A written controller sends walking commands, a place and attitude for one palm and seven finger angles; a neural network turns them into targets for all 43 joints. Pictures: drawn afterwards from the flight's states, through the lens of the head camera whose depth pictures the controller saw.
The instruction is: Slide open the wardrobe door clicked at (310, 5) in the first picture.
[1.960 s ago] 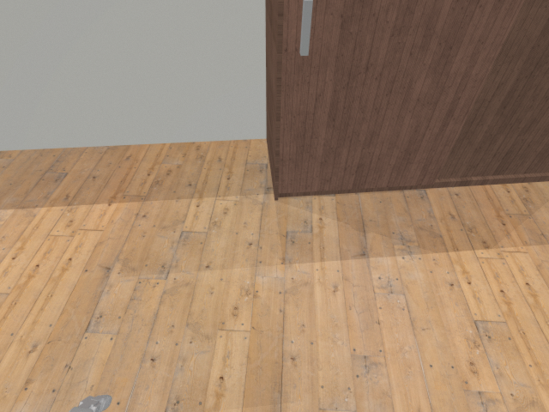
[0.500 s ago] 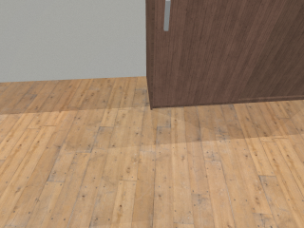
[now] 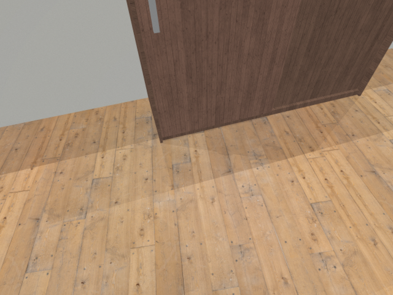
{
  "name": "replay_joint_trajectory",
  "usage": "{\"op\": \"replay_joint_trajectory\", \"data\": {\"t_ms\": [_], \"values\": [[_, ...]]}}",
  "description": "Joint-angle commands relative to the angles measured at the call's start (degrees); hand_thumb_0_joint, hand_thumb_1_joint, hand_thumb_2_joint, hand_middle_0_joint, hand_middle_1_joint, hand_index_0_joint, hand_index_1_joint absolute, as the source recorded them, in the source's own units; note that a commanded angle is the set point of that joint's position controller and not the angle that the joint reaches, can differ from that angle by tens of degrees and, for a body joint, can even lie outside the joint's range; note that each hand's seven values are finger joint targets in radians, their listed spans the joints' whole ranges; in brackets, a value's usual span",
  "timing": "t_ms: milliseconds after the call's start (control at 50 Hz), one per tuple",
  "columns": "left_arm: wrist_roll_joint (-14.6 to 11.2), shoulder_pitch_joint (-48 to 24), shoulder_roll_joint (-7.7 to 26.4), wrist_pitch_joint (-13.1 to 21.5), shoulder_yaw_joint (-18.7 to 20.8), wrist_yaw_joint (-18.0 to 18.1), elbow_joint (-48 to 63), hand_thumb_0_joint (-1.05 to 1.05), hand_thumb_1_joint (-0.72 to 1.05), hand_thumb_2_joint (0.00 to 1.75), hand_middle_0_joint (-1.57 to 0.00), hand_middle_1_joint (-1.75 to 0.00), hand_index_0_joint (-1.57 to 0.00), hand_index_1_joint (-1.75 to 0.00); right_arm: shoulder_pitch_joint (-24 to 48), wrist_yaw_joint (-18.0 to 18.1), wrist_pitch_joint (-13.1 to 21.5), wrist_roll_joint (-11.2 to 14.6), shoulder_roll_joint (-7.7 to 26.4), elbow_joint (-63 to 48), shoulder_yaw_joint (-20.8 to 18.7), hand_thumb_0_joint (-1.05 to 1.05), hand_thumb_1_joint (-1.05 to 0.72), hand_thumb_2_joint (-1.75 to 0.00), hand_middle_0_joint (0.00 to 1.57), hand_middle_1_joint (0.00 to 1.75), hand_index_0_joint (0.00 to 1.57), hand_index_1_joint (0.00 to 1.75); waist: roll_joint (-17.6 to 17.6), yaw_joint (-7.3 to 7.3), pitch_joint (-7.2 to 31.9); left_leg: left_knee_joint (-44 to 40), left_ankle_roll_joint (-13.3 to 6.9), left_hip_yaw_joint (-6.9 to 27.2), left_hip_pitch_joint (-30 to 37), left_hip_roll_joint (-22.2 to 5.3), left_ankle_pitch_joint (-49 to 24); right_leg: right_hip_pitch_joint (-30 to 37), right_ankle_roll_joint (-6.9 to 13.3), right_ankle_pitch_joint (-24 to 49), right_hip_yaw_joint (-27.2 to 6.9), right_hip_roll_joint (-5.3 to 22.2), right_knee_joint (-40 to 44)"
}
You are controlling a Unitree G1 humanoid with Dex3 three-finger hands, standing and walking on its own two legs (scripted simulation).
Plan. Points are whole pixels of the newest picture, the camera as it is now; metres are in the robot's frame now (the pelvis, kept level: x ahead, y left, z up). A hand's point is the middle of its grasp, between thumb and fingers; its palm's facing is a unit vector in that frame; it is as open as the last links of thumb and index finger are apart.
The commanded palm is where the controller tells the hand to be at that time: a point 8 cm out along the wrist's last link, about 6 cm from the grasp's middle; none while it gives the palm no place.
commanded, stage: walk to a spot facing it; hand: left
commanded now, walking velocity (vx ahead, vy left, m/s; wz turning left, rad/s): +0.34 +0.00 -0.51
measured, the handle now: (152, 9) +1.17 +0.27 +0.11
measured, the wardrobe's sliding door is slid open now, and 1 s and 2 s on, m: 0.00 0.00 0.00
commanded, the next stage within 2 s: turn to face it in 1.12 s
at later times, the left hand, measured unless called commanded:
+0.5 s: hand out of the picture +0.15 +0.20 -0.16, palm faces -0.06 -0.98 -0.19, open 7.4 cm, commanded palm none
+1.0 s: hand (178, 153) +0.57 +0.11 -0.14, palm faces -0.49 -0.86 -0.16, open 7.4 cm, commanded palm none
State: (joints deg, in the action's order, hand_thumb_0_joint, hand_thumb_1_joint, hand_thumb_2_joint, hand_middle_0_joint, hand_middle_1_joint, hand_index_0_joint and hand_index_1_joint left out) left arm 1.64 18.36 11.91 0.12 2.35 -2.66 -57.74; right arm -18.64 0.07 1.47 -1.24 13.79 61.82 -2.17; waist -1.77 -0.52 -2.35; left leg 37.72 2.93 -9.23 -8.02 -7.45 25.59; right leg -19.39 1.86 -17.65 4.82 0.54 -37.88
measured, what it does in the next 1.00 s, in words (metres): walks ahead, turning right: left foot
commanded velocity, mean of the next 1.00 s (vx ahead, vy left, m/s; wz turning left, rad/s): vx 0.33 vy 0.00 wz -0.50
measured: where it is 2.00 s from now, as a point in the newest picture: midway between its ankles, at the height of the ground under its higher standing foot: (240, 230)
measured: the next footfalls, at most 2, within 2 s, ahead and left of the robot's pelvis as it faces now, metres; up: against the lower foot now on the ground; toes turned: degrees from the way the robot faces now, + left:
left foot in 0.52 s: +0.36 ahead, +0.11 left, +0.00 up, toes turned -6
right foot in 1.12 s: +0.50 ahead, -0.19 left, +0.00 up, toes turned -41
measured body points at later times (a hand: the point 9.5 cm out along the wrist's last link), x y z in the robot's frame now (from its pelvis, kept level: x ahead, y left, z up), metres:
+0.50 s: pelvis +0.19 +0.02 +0.01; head +0.21 +0.03 +0.46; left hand +0.16 +0.25 -0.14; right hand +0.30 -0.22 -0.12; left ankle +0.31 +0.12 -0.71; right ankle +0.04 -0.08 -0.72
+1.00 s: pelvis +0.38 +0.00 +0.02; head +0.41 +0.00 +0.47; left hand +0.59 +0.16 -0.13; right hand +0.20 -0.15 -0.12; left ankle +0.32 +0.12 -0.72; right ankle +0.44 -0.17 -0.67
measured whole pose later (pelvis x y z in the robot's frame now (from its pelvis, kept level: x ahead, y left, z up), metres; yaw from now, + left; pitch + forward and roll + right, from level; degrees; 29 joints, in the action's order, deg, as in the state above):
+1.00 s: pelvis +0.38 +0.00 +0.02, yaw -29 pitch +0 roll +0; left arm 2.2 7.2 11.5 -2.3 4.7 -2.5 -54.3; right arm -26.8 1.2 4.5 -1.5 8.6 62.4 -2.2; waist 1.4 2.8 -3.5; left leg 20.1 0.3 -21.8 2.9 -4.0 21.5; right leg -35.4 -0.2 -7.2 6.2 5.4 -48.1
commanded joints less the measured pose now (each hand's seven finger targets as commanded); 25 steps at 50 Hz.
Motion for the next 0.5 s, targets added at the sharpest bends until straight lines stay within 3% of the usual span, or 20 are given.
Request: {"op": "replay_joint_trajectory", "data": {"t_ms": [0,20,40,60,100,140,240,320,360,420,440,460,480], "values": [[-1.1,16.4,14.8,2.5,4.3,2.9,-0.7,0.0,0.9,0.9,-0.2,-0.3,-0.2,-0.3,12.1,0.0,2.2,0.3,6.1,-10.4,-1.3,0.0,-0.9,-0.9,0.2,0.3,0.2,0.3,14.7,-7.52,2.1,33.4,-2.1,7.4,-36.3,1.8,3.7,25.7,12.1,0.6,-39.1,20.8,25.3],[-1.2,13.1,12.3,2.7,3.8,3.0,0.1,0.0,0.9,0.9,-0.2,-0.3,-0.2,-0.3,12.8,0.0,2.3,0.3,5.6,-9.4,-1.6,0.0,-0.9,-0.9,0.2,0.3,0.2,0.3,8.6,-6.35,-0.1,33.8,-2.2,7.4,-35.3,-0.1,-1.5,20.9,11.4,0.6,-35.4,19.0,24.7],[-0.8,10.5,11.2,2.9,3.3,2.9,0.9,0.0,0.9,0.9,-0.2,-0.3,-0.2,-0.3,12.7,-0.1,2.3,0.2,4.8,-9.0,-1.5,0.0,-0.9,-0.9,0.2,0.3,0.2,0.3,7.6,-4.94,-1.6,33.7,-1.7,8.1,-34.0,-1.0,-3.7,16.1,11.4,-0.4,-34.3,18.2,25.1],[-0.6,8.1,9.2,3.1,2.6,3.0,1.6,0.0,0.9,0.9,-0.2,-0.3,-0.2,-0.3,12.0,-0.2,1.9,-0.2,4.6,-8.4,-1.7,0.0,-0.9,-0.9,0.2,0.3,0.2,0.3,4.9,-3.31,-3.5,32.7,-1.2,8.5,-32.1,-1.3,-6.6,11.8,10.9,0.9,-31.1,16.9,25.9],[-0.4,6.3,7.7,3.6,2.3,3.0,1.7,0.0,0.9,0.9,-0.2,-0.3,-0.2,-0.3,8.7,-0.4,0.8,-0.4,2.9,-7.2,-1.7,0.0,-0.9,-0.9,0.2,0.3,0.2,0.3,4.2,-0.8,-3.2,30.1,-0.3,8.0,-29.8,-1.2,-10.1,8.3,9.7,4.7,-24.8,14.3,26.5],[-0.3,6.2,7.5,4.1,2.3,3.1,1.5,0.0,0.9,0.9,-0.2,-0.3,-0.2,-0.3,7.2,-0.7,0.3,-0.3,2.1,-7.3,-2.0,0.0,-0.9,-0.9,0.2,0.3,0.2,0.3,4.7,0.22,-2.3,27.6,0.3,7.5,-29.2,-0.8,-13.4,7.8,9.1,6.6,-21.3,12.1,26.8],[-0.4,8.8,6.3,4.7,2.1,3.2,0.0,0.0,0.9,0.9,-0.2,-0.3,-0.2,-0.3,11.9,-1.3,0.4,-0.3,1.4,-10.1,-2.2,0.0,-0.9,-0.9,0.2,0.3,0.2,0.3,6.7,-0.84,-3.4,22.2,1.0,7.7,-34.2,-0.5,-18.9,12.3,8.7,9.3,-19.9,10.3,27.3],[0.0,10.6,6.4,4.8,2.1,3.9,-0.8,0.0,0.9,0.9,-0.2,-0.3,-0.2,-0.3,17.4,-1.5,1.1,0.0,0.7,-13.0,-1.8,0.0,-0.9,-0.9,0.2,0.3,0.2,0.3,7.0,-2.59,-3.0,13.9,0.8,6.9,-35.1,0.0,-17.0,18.3,9.4,18.6,-20.6,11.2,24.8],[0.1,11.2,6.1,4.5,2.0,4.1,-0.9,0.0,0.9,0.9,-0.2,-0.3,-0.2,-0.3,19.9,-1.6,1.5,0.1,0.0,-14.1,-1.4,0.0,-0.9,-0.9,0.2,0.3,0.2,0.3,8.2,-3.48,-3.2,8.3,0.1,5.9,-31.6,1.2,-15.8,18.6,8.7,24.0,-20.3,10.6,23.2],[0.2,10.3,7.0,4.1,2.4,4.2,-0.8,0.0,0.9,0.9,-0.2,-0.3,-0.2,-0.3,18.5,-1.3,2.2,0.4,0.1,-13.9,-1.4,0.0,-0.9,-0.9,0.2,0.3,0.2,0.3,9.0,-2.9,-1.9,0.1,-1.5,4.1,-21.7,3.8,-12.3,18.0,7.8,32.2,-20.2,10.5,18.9],[0.0,9.0,7.4,4.1,2.6,4.2,-0.4,0.0,0.9,0.9,-0.2,-0.3,-0.2,-0.3,14.5,-0.9,2.5,0.3,0.7,-12.7,-1.6,0.0,-0.9,-0.9,0.2,0.3,0.2,0.3,9.1,-0.55,-0.1,-3.8,-2.1,3.3,-14.8,5.2,-12.9,16.3,7.1,37.7,-19.0,9.4,14.7],[-0.3,7.2,7.7,4.2,2.9,4.2,0.1,0.0,0.9,0.9,-0.2,-0.3,-0.2,-0.3,6.4,-0.2,2.8,0.2,2.2,-10.2,-2.0,0.0,-0.9,-0.9,0.2,0.3,0.2,0.3,7.9,3.05,3.0,-8.4,-2.9,3.5,-3.3,6.1,-16.6,12.1,5.5,39.2,-17.0,6.8,7.1],[-0.8,7.3,6.3,4.2,3.0,3.8,0.4,0.0,0.9,0.9,-0.2,-0.3,-0.2,-0.3,-3.2,0.6,3.0,-0.1,6.2,-7.4,-3.0,0.0,-0.9,-0.9,0.2,0.3,0.2,0.3,3.4,6.62,8.9,-9.2,-4.1,7.6,12.7,1.3,-19.0,4.1,3.8,30.4,-15.0,3.8,-4.3]]}}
